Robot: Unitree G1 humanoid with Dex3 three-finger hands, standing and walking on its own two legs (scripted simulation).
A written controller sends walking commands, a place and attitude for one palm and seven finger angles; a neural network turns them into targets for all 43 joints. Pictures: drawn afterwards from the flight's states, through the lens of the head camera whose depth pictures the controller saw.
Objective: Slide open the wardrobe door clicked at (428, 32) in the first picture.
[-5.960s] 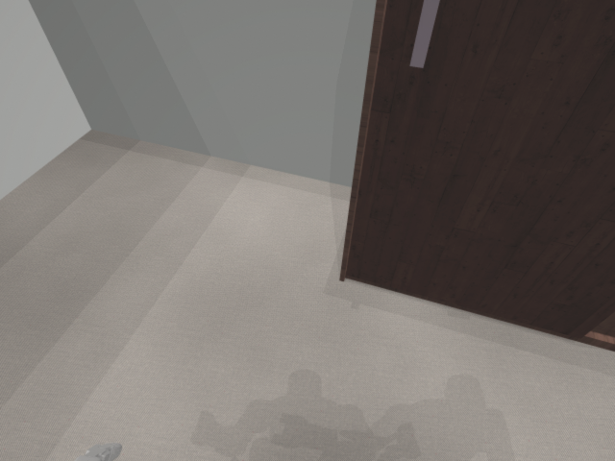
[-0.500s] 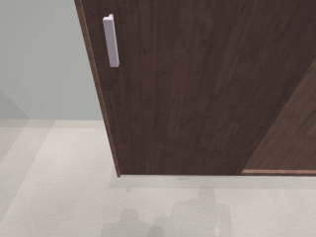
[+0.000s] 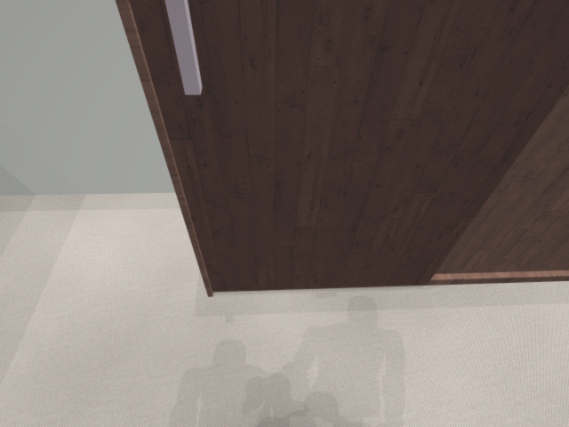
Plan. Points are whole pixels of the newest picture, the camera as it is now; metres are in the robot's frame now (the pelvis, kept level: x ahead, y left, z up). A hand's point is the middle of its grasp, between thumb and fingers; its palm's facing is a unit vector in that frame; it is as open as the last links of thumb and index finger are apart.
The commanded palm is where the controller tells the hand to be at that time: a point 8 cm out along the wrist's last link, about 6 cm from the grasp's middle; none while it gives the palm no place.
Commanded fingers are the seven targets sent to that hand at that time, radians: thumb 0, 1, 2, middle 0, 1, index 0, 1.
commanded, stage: look again from close up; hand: left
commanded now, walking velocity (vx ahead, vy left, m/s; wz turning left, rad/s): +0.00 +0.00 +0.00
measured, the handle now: (187, 41) +0.65 +0.18 +0.22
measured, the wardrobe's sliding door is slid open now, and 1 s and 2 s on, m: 0.00 0.00 0.00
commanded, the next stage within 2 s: shuffle to correct the standing spot in 0.70 s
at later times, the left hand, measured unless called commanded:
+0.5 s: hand out of the picture +0.02 +0.15 -0.17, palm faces +0.02 -0.98 -0.18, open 7.3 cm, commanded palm none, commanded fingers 0.00 0.90 0.90 -0.20 -0.30 -0.20 -0.30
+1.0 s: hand out of the picture +0.04 +0.17 -0.17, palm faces +0.04 -0.98 -0.19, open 7.4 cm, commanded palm none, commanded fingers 0.00 0.90 0.90 -0.20 -0.30 -0.20 -0.30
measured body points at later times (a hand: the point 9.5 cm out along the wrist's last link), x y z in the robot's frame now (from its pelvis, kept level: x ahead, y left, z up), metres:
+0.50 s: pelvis +0.02 -0.02 +0.01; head +0.04 -0.02 +0.46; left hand +0.02 +0.20 -0.15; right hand +0.04 -0.24 -0.15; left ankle +0.02 +0.10 -0.74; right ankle +0.02 -0.14 -0.74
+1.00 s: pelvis +0.04 -0.01 +0.00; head +0.05 -0.01 +0.45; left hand +0.04 +0.22 -0.16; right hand +0.02 -0.23 -0.16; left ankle +0.02 +0.10 -0.74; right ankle +0.02 -0.14 -0.74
